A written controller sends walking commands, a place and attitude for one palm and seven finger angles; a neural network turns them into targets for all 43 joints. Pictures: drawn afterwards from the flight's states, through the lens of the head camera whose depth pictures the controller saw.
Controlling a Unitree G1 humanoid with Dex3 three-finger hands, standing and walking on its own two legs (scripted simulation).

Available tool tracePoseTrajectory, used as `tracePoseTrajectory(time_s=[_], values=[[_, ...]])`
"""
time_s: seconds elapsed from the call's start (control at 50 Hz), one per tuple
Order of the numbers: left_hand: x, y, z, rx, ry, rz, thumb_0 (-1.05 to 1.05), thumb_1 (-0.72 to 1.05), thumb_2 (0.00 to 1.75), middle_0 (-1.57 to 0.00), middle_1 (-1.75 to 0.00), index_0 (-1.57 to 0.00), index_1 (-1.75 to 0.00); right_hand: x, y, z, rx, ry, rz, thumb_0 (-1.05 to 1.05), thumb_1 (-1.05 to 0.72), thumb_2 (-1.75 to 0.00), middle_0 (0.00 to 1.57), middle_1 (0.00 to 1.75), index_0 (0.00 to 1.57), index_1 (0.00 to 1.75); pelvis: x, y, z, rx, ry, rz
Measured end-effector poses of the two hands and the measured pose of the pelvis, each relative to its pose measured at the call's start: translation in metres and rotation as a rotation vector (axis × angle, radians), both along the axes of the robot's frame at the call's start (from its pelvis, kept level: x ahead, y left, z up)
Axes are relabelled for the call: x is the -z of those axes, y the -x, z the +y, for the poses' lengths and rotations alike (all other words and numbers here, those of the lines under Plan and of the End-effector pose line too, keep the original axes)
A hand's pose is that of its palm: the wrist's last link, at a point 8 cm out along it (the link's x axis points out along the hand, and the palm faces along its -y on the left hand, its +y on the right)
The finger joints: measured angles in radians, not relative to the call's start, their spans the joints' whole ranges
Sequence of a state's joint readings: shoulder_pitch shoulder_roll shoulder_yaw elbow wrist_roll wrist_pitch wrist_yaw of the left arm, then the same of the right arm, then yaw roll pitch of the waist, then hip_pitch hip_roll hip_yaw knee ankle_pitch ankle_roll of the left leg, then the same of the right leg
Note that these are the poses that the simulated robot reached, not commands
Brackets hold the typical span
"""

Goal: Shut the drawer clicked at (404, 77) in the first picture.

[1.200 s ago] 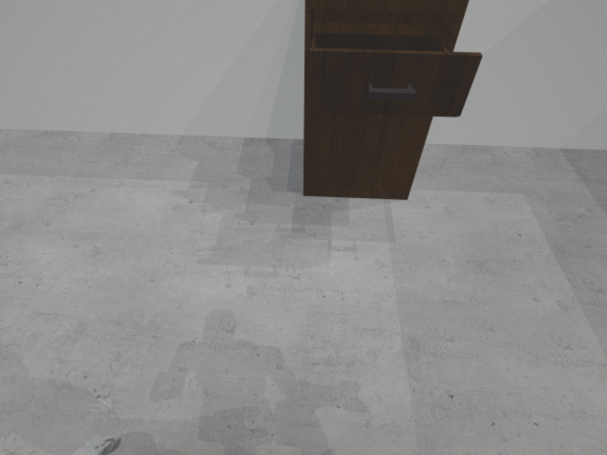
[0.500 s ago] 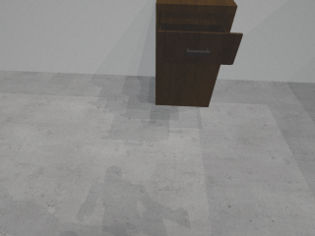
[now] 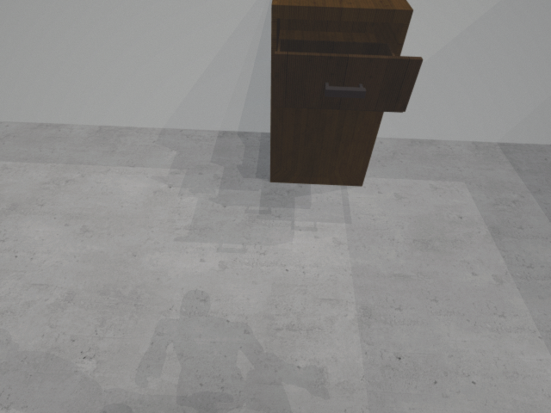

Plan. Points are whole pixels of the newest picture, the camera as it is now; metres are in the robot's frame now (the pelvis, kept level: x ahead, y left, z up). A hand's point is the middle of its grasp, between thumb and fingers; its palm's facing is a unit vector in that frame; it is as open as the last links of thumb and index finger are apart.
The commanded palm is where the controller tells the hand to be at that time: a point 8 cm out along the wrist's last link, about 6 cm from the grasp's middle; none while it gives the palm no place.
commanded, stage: look at it before walking up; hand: left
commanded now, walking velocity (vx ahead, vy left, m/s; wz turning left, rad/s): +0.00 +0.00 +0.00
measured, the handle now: (344, 88) +1.05 -0.16 -0.05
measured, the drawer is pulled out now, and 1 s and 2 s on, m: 0.30 0.30 0.30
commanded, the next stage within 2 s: walk to a spot facing it in 0.44 s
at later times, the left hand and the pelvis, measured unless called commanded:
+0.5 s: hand out of the picture +0.07 +0.25 -0.16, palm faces -0.02 -0.94 -0.33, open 7.4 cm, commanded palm none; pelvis +0.01 +0.00 +0.00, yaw +0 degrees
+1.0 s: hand out of the picture +0.05 +0.17 -0.18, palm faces -0.11 -0.96 -0.25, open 7.3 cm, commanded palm none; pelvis +0.00 -0.03 -0.02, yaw -11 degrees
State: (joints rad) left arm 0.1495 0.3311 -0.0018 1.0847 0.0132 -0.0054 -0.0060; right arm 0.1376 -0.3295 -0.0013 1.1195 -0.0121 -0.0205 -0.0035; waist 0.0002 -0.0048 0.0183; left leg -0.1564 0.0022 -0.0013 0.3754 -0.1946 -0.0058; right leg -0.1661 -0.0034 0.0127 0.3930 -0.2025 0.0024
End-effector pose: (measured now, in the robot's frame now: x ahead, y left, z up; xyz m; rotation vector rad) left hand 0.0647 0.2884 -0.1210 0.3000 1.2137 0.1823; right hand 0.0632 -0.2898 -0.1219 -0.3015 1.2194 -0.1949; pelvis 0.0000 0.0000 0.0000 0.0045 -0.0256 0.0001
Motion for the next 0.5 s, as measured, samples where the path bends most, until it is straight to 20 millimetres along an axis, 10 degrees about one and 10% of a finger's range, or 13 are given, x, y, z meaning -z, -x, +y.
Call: tracePoseTrajectory(time_s=[0.5], values=[[-0.002, -0.002, 0.005, -0.009, -0.01, 0.006, 0.01, 0.91, 0.9, -0.21, -0.3, -0.2, -0.3, -0.003, -0.018, 0.0, -0.015, 0.003, -0.019, 0.0, -0.91, -0.9, 0.2, 0.29, 0.2, 0.3, -0.001, -0.006, 0.001, -0.003, 0.001, 0.0]])
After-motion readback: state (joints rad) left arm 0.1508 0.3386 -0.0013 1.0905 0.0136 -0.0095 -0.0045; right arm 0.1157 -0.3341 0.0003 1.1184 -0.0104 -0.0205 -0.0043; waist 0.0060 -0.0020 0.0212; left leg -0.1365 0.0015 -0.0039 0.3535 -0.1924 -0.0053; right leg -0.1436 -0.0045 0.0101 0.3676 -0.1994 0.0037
